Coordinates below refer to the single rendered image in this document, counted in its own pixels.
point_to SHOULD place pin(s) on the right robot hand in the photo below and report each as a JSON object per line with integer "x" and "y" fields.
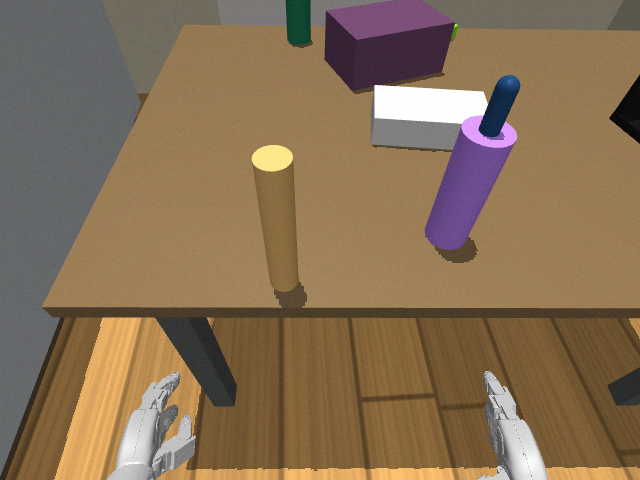
{"x": 519, "y": 457}

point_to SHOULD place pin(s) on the table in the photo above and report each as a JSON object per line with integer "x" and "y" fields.
{"x": 175, "y": 232}

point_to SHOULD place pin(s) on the left robot arm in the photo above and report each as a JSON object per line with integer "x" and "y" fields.
{"x": 133, "y": 472}

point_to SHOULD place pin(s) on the left robot hand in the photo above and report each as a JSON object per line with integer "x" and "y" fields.
{"x": 146, "y": 429}

